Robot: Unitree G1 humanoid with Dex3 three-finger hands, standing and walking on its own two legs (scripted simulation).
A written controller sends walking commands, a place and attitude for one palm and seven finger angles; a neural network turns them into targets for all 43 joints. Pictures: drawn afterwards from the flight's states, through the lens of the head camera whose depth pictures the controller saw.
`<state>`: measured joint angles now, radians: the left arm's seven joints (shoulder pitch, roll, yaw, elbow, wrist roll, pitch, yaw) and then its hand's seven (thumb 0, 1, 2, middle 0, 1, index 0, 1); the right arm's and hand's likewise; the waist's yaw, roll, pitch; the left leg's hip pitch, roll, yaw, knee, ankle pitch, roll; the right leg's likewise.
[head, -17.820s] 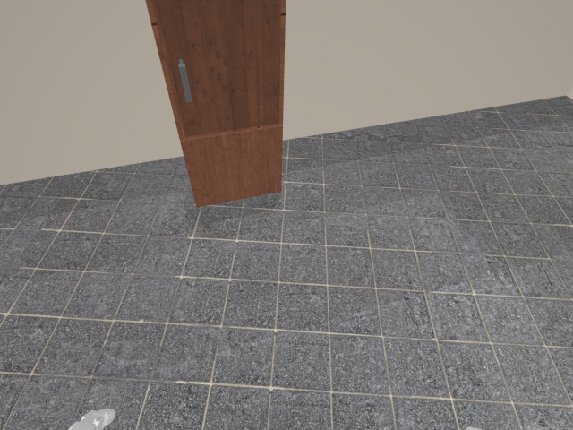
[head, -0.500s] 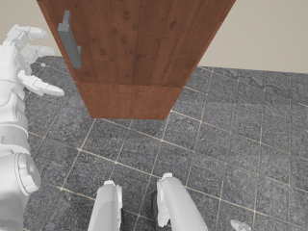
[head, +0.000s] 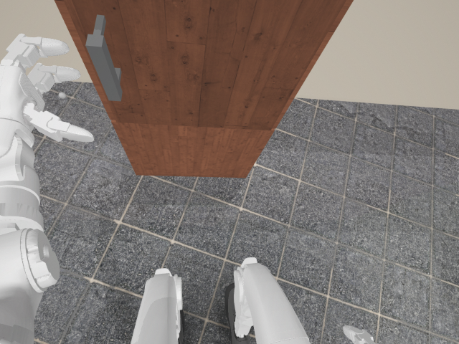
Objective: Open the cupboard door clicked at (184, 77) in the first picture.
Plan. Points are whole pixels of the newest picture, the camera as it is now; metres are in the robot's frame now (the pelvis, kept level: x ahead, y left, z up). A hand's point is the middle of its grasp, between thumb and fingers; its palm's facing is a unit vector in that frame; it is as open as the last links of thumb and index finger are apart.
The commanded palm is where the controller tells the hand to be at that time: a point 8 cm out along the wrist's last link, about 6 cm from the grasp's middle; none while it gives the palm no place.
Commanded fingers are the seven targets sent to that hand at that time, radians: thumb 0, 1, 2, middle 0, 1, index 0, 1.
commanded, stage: move the hooked fingers beside the handle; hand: left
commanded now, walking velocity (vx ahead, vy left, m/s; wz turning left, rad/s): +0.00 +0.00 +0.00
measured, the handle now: (108, 61) +0.56 +0.17 +0.05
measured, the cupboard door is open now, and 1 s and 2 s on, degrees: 0 0 0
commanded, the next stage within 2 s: slide the fingers in behind the handle in 0.34 s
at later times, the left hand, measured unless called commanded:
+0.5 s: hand (59, 95) +0.50 +0.24 +0.03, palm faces -0.02 -1.00 -0.03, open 14.0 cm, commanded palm +0.49 +0.27 +0.03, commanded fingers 0.00 -0.50 0.30 -0.30 -1.20 -0.30 -1.20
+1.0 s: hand (86, 96) +0.51 +0.20 +0.03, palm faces -0.04 -1.00 -0.02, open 14.0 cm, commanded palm +0.49 +0.23 +0.03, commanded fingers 0.00 -0.50 0.30 -0.30 -1.20 -0.30 -1.20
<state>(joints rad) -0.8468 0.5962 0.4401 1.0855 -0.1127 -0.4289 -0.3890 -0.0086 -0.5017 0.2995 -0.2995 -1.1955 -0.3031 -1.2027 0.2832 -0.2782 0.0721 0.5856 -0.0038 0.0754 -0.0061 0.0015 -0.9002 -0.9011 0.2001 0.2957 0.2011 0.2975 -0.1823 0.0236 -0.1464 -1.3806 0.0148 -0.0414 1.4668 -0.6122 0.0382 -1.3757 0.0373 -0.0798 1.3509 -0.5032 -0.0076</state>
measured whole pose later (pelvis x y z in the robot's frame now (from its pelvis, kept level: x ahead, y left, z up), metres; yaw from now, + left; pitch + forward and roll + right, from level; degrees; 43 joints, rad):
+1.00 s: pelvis +0.00 +0.00 +0.00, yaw +0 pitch +30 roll -5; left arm -0.85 0.52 0.38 1.08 -0.10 -0.44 -0.31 -0.01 -0.50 0.30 -0.30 -1.20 -0.30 -1.20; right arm 0.29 -0.26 0.07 0.59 -0.01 0.07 0.01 0.00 -0.90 -0.90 0.20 0.30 0.20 0.30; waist -0.18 0.03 -0.15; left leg -1.37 0.01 -0.03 1.46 -0.61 0.04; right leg -1.37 0.03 -0.07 1.35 -0.51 0.00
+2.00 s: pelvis +0.01 +0.00 +0.01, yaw +2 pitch +30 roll -4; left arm -0.84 0.41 0.26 1.08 -0.12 -0.50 -0.19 -0.01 -0.50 0.30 -0.22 -1.22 -0.30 -1.20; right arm 0.28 -0.25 0.03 0.62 -0.02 0.08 0.03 0.00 -0.90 -0.90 0.20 0.30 0.20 0.30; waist -0.16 0.03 -0.16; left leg -1.35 -0.01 -0.05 1.43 -0.61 0.03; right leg -1.34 0.02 -0.08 1.34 -0.52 -0.01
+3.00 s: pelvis +0.01 +0.00 +0.01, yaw +2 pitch +29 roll -4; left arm -0.81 0.39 0.28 1.07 -0.10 -0.52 -0.19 0.01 0.54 0.71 -0.12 -1.31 -0.32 -1.32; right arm 0.27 -0.25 0.03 0.62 -0.02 0.10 0.03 0.00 -0.90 -0.90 0.20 0.30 0.20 0.30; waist -0.15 0.03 -0.16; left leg -1.32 -0.01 -0.04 1.41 -0.61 0.03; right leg -1.32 0.02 -0.07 1.32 -0.52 -0.01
